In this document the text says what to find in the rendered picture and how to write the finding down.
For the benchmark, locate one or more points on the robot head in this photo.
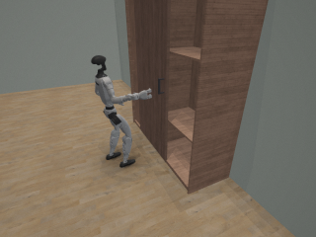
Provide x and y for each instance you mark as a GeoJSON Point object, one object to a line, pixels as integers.
{"type": "Point", "coordinates": [100, 60]}

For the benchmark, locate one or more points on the robot right shin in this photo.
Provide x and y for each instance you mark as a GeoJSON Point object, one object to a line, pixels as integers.
{"type": "Point", "coordinates": [126, 147]}

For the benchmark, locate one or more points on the robot right forearm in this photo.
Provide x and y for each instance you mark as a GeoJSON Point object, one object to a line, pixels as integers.
{"type": "Point", "coordinates": [125, 98]}

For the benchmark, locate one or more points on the wardrobe door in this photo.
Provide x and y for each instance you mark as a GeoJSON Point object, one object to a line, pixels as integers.
{"type": "Point", "coordinates": [134, 56]}
{"type": "Point", "coordinates": [152, 20]}

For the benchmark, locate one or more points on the robot right upper arm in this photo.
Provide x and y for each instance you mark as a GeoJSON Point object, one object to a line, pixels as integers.
{"type": "Point", "coordinates": [108, 84]}

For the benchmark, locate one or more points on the robot right hand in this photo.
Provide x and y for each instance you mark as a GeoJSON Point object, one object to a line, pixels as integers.
{"type": "Point", "coordinates": [143, 94]}

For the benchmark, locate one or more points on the robot left upper arm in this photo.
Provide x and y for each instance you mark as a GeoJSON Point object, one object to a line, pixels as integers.
{"type": "Point", "coordinates": [96, 89]}

